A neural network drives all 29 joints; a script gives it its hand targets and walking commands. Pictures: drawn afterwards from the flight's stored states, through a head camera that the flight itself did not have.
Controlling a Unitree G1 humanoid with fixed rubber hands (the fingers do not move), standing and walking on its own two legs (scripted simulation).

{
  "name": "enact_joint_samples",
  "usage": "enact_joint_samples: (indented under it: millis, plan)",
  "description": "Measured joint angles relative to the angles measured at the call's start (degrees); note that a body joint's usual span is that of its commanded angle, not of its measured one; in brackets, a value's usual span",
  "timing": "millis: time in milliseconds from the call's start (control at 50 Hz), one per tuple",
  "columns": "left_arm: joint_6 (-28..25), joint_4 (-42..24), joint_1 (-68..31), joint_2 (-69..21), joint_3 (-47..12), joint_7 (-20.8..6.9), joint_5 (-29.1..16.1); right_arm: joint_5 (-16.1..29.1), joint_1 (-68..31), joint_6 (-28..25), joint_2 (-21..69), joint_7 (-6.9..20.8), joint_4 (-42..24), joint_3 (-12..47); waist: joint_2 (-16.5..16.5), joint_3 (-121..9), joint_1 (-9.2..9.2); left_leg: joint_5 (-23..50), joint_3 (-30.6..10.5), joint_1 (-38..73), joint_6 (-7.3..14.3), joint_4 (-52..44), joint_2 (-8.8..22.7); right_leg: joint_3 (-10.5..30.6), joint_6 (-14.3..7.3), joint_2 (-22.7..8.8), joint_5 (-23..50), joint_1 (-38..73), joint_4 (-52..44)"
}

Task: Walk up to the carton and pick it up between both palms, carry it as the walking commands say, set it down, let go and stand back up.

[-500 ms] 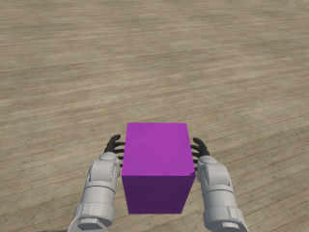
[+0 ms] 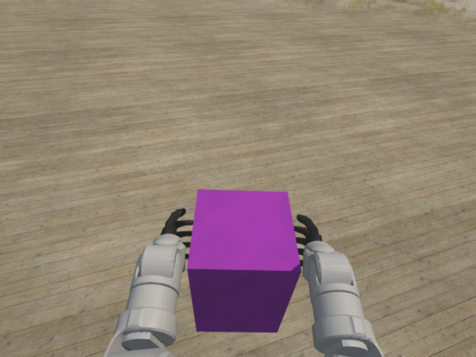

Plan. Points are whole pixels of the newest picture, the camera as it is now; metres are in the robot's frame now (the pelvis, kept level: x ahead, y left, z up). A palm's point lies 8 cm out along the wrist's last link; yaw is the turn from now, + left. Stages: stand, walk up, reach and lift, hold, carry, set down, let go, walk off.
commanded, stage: hold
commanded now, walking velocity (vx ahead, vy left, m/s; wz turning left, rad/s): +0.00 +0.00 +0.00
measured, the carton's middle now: (239, 265) +0.30 +0.00 -0.01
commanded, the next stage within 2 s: carry in 0.74 s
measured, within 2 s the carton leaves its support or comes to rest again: neither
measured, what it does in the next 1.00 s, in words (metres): stands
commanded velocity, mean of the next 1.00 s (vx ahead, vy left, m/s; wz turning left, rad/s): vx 0.00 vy -0.06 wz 0.00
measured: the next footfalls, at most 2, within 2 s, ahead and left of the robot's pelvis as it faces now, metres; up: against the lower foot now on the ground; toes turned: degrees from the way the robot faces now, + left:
left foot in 1.52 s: -0.02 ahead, +0.00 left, +0.00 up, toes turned +12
right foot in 1.86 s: -0.03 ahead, -0.32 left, +0.00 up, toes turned -2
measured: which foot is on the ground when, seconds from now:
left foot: down 0.00-1.00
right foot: down 0.00-1.00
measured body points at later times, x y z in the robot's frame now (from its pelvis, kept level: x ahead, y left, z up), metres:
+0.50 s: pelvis +0.01 +0.01 +0.00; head -0.05 +0.01 +0.45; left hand +0.32 +0.14 +0.04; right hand +0.31 -0.12 +0.04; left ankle +0.07 +0.12 -0.74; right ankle +0.03 -0.14 -0.73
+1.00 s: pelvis -0.01 -0.03 -0.01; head -0.03 -0.03 +0.44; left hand +0.31 +0.10 +0.05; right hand +0.31 -0.16 +0.05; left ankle +0.06 +0.12 -0.73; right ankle +0.03 -0.14 -0.74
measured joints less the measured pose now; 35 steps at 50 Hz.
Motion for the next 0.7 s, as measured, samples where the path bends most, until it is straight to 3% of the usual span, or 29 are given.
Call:
enact_joint_samples:
  millis: [700]
  plan:
    - [0.91, -3.35, 3.5, 1.18, -4.57, 0.21, -1.82, 1.45, 3.52, 1.33, -1.15, -0.48, -3.98, 4.21, 0.02, -0.89, 0.23, -0.42, 0.08, 0.08, 0.17, -0.96, 0.02, 0.15, 0.13, -0.12, 0.15, 0.51, -1.98]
